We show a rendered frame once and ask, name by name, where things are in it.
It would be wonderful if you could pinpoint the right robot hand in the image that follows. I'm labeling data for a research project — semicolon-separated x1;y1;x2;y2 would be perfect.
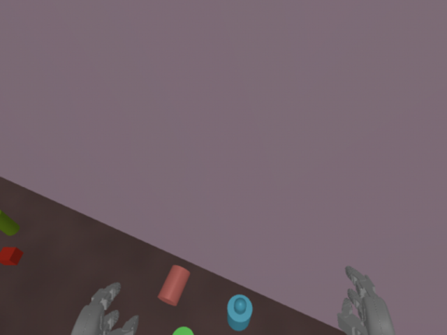
337;266;395;335

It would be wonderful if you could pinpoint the left robot hand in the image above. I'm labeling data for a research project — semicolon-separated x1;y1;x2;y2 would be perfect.
71;282;139;335

